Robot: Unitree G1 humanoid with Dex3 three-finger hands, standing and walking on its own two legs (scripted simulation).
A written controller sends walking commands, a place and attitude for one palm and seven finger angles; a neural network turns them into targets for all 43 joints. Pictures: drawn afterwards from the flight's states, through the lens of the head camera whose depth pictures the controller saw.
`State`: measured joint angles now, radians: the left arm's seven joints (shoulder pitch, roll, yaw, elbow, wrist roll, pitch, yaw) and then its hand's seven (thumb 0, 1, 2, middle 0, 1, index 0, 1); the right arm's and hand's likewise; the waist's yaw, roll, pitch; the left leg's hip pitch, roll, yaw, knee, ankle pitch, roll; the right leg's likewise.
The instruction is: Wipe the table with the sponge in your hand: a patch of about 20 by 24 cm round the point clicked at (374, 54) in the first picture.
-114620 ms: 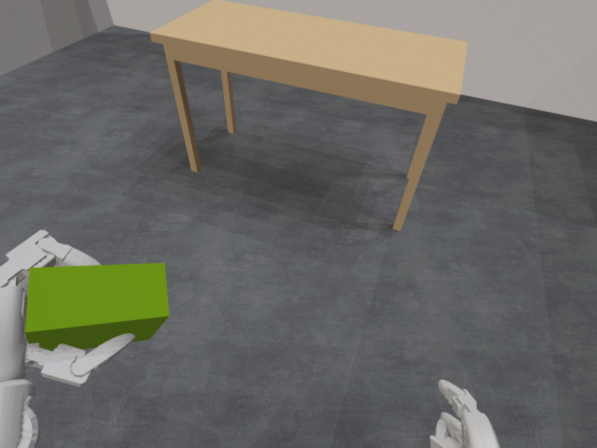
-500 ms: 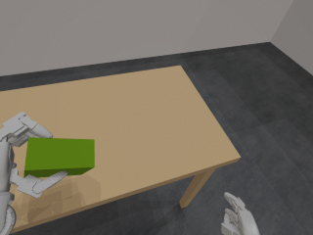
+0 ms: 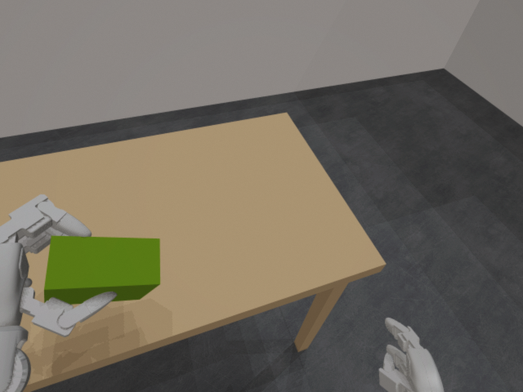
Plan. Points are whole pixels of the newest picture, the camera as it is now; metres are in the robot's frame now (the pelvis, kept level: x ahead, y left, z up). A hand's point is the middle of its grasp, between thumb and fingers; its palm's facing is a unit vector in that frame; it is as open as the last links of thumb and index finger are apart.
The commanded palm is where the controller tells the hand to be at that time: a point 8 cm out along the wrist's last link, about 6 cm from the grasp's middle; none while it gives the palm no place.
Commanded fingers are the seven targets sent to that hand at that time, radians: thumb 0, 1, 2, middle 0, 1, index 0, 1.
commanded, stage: shuffle to correct the standing spot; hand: left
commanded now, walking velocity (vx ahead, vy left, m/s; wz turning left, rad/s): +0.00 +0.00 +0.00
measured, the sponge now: (117, 272) +0.23 +0.21 +0.10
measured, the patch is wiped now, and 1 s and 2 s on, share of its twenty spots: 0.00 0.00 0.00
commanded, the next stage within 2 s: none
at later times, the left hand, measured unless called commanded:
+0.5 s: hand (103, 252) +0.23 +0.21 +0.15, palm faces +0.32 -0.87 -0.37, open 9.9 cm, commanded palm +0.17 +0.25 +0.17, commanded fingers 0.00 0.10 1.30 -1.20 -1.60 -1.20 -1.60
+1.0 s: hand (148, 248) +0.24 +0.16 +0.15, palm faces +0.32 -0.87 -0.38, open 9.9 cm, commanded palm +0.18 +0.20 +0.17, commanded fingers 0.00 0.10 1.30 -1.20 -1.60 -1.20 -1.60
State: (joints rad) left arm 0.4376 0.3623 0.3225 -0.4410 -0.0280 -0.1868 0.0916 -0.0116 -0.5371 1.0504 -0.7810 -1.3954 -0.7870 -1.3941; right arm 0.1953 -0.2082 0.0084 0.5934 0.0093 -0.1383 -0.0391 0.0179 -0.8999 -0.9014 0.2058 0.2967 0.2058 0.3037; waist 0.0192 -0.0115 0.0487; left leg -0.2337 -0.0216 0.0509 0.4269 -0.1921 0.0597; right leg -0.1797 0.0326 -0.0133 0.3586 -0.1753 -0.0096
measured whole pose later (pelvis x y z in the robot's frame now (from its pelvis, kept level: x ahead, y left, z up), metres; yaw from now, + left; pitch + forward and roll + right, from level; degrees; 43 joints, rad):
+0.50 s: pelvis +0.01 -0.03 +0.00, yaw +0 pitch +0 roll -1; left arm 0.42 0.38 0.33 -0.48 -0.05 -0.14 0.09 -0.01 -0.54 1.05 -0.78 -1.40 -0.79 -1.40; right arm 0.20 -0.17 0.02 0.57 0.01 -0.10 -0.03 0.02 -0.90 -0.90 0.21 0.30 0.21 0.30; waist 0.01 -0.04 0.03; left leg -0.24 0.01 0.04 0.45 -0.22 0.02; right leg -0.20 0.07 -0.02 0.40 -0.21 -0.05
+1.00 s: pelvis +0.02 -0.08 -0.01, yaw +0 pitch +0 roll +0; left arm 0.46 0.39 0.34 -0.51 -0.08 -0.11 0.09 -0.01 -0.54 1.05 -0.78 -1.40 -0.79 -1.39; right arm 0.22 -0.21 -0.01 0.58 0.03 -0.06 -0.05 0.02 -0.90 -0.90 0.20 0.30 0.20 0.30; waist -0.01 -0.02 0.01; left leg -0.24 0.07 0.01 0.52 -0.27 -0.04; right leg -0.19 0.13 -0.05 0.45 -0.26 -0.12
